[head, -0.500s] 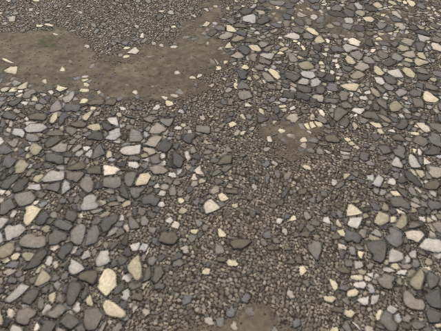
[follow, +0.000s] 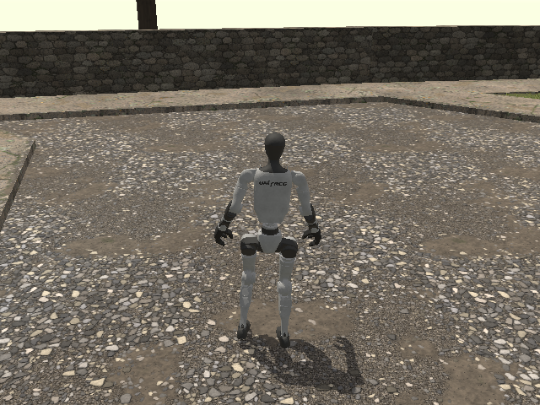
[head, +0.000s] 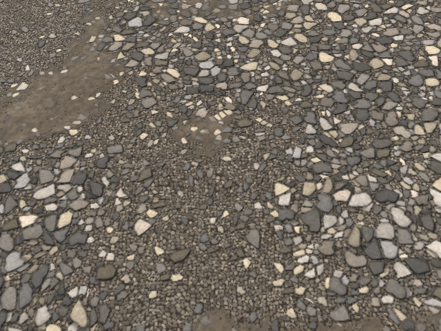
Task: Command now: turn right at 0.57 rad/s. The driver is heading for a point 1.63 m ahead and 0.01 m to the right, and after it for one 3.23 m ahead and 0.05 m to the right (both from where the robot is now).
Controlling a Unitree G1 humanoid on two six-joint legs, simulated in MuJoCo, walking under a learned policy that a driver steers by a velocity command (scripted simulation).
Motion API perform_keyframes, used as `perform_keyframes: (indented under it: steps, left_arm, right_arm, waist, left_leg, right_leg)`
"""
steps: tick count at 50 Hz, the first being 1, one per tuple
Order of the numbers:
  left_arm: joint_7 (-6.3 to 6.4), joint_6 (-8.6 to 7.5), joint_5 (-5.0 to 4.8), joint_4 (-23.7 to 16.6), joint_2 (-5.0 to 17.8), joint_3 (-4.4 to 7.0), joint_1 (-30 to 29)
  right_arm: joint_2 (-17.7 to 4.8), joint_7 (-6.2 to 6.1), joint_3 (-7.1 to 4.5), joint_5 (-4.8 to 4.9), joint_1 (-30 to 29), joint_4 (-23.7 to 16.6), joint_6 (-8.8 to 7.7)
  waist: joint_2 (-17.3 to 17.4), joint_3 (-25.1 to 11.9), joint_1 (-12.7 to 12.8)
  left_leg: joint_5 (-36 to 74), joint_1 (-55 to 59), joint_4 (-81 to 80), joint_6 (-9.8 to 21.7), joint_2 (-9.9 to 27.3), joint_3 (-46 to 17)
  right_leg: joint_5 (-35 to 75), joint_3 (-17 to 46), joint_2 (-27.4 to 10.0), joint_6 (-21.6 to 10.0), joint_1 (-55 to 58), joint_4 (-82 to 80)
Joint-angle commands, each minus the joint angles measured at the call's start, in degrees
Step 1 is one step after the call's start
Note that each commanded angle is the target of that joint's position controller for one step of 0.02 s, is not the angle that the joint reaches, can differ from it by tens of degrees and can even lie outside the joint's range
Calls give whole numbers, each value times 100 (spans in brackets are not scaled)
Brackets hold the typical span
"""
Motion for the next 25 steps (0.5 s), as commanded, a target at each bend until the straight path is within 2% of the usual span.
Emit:
perform_keyframes:
  steps: [1, 5, 7, 8, 9, 10, 11, 12, 13, 14, 15, 17, 20, 21, 23, 25]
  left_arm:
    - [7, -9, 10, -407, 1060, 293, -85]
    - [-22, 45, -35, -498, 1021, 283, -276]
    - [15, 91, -105, -580, 947, 253, -474]
    - [27, 91, -64, -610, 743, 197, -321]
    - [0, 55, 6, -635, 430, 117, 88]
    - [-7, -4, 17, -666, 877, 256, 77]
    - [-17, -7, -6, -550, 1230, 383, 183]
    - [-19, 36, -35, -441, 1224, 423, 214]
    - [-1, 101, -38, -364, 1081, 407, 252]
    - [-7, 136, -30, -383, 913, 357, 189]
    - [-23, 139, -46, -442, 748, 303, 99]
    - [-27, 110, -70, -580, 559, 221, -128]
    - [-51, 86, 9, -666, 388, 106, -261]
    - [-66, 82, 21, -677, 346, 70, -272]
    - [-89, 86, 4, -637, 415, 72, -197]
    - [-121, 88, 10, -483, 408, 83, 99]
  right_arm:
    - [-440, 42, -90, 21, -159, -383, -115]
    - [-512, 137, -115, 50, 49, -361, -235]
    - [-551, 185, -156, 43, 443, -236, -297]
    - [-833, 165, -230, -26, 600, -216, -292]
    - [-1284, 109, -296, -127, 394, -309, -231]
    - [-1132, 138, -261, -285, 481, -339, -237]
    - [-859, 128, -172, -239, 263, -440, -256]
    - [-655, 102, -122, -165, 17, -473, -243]
    - [-564, 73, -88, -88, -94, -509, -223]
    - [-548, 45, -61, -45, -49, -487, -207]
    - [-581, 21, -51, -54, 64, -445, -179]
    - [-637, -12, -61, -88, 330, -376, -137]
    - [-792, 12, -94, -58, 342, -356, -98]
    - [-856, 40, -107, -41, 300, -354, -85]
    - [-928, 91, -110, 3, 359, -296, -62]
    - [-908, 121, -68, 85, 317, -231, -45]
  waist:
    - [-973, -796, 57]
    - [-1086, -825, -5]
    - [-1006, -837, -266]
    - [-564, -963, -203]
    - [1044, -918, 209]
    - [1407, -843, 43]
    - [889, -714, 103]
    - [687, -581, 176]
    - [627, -490, 165]
    - [654, -419, 69]
    - [680, -396, 13]
    - [812, -502, -156]
    - [909, -692, -243]
    - [965, -707, -256]
    - [1041, -705, -281]
    - [942, -657, -110]
  left_leg:
    - [-28, 88, -494, -1, -90, -21]
    - [-4, 606, -1431, 137, -174, -30]
    - [1083, 1443, -2731, 298, -104, 75]
    - [1623, 2160, -2914, 550, 599, -426]
    - [3117, 2676, -2921, 1237, 1802, -1716]
    - [3539, 2346, -3039, 2113, 2534, -2541]
    - [3281, 2184, -3018, 2164, 2401, -2102]
    - [2874, 2086, -2959, 1883, 1974, -1490]
    - [2535, 2093, -2944, 1685, 1679, -1073]
    - [2657, 2074, -2946, 1693, 1574, -885]
    - [2778, 2043, -2980, 1721, 1447, -655]
    - [2963, 2388, -2971, 1821, 1434, -498]
    - [3082, 2509, -2886, 1864, 1528, -351]
    - [3136, 2378, -2882, 1863, 1542, -289]
    - [3178, 2259, -2821, 1864, 1580, -306]
    - [2971, 2085, -2599, 1727, 1507, -256]
  right_leg:
    - [2092, 1564, -1357, -996, 812, -391]
    - [2238, 2061, -1236, -901, 842, -143]
    - [1702, 2041, -924, -577, 564, 130]
    - [631, 1765, -618, -285, 25, 619]
    - [-1707, 696, 321, 91, -1030, 1813]
    - [-2758, 329, 369, 377, -1607, 3107]
    - [-2390, 350, 68, 511, -1659, 3900]
    - [-1987, 255, -22, 604, -1700, 4166]
    - [-1677, 183, -66, 705, -1788, 4333]
    - [-1466, 145, -64, 791, -1837, 4438]
    - [-1351, 10, -43, 840, -1775, 4313]
    - [-1296, -144, -67, 894, -1751, 3724]
    - [-1402, -339, -270, 884, -1163, 2579]
    - [-1412, -459, -313, 854, -841, 2184]
    - [-1250, -659, -284, 797, -381, 1508]
    - [-439, -824, -203, 625, 227, 314]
